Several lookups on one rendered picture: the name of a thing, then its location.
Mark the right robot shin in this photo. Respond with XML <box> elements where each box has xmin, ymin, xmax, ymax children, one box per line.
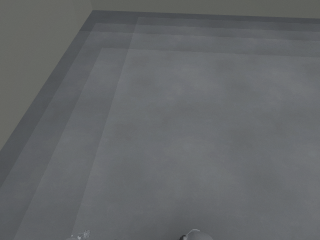
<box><xmin>187</xmin><ymin>229</ymin><xmax>200</xmax><ymax>235</ymax></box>

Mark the left robot hand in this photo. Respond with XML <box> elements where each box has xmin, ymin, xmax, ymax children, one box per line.
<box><xmin>66</xmin><ymin>230</ymin><xmax>91</xmax><ymax>240</ymax></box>

